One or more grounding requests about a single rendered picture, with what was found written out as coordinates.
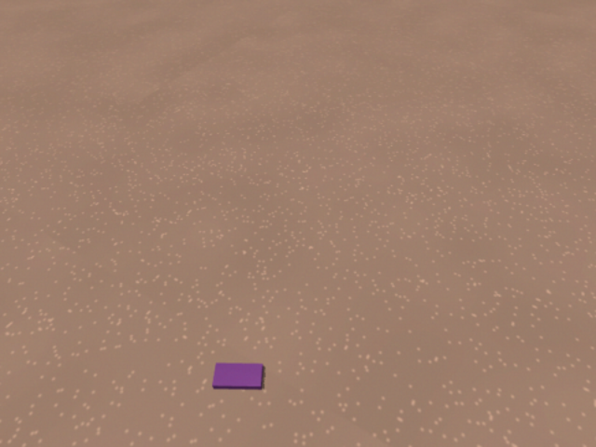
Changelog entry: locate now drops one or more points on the small box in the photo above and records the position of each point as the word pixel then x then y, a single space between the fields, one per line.
pixel 238 376

